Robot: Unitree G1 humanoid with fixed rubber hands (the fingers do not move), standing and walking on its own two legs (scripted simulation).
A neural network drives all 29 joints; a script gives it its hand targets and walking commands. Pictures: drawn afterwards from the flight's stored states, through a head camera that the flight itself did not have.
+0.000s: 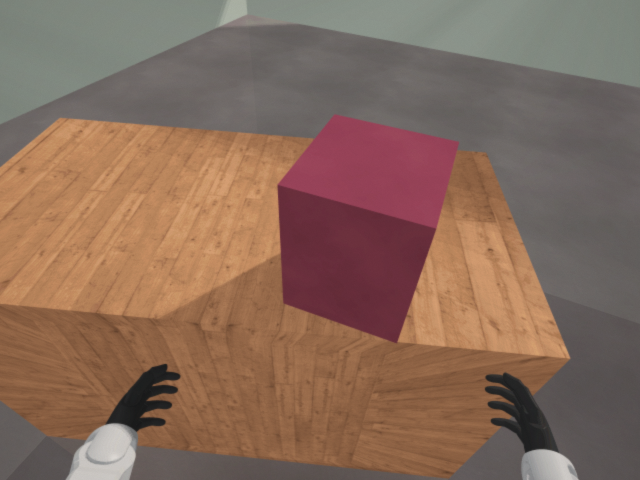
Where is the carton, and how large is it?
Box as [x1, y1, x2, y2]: [277, 114, 458, 342]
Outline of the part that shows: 334,114 277,185 283,302 396,342 437,224 458,142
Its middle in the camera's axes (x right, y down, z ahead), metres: +0.07 -0.03 +0.62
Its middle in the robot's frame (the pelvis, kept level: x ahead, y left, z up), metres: +0.47 -0.05 +0.06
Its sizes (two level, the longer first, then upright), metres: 0.210 0.200 0.250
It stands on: a pedestal, 0.70 m high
